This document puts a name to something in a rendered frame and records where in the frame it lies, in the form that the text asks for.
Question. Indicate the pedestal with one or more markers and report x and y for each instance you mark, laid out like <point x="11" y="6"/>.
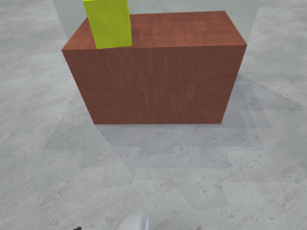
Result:
<point x="179" y="70"/>

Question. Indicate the carton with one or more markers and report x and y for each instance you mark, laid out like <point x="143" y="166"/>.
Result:
<point x="109" y="22"/>

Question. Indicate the left robot thigh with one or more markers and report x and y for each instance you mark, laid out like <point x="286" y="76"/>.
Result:
<point x="134" y="221"/>

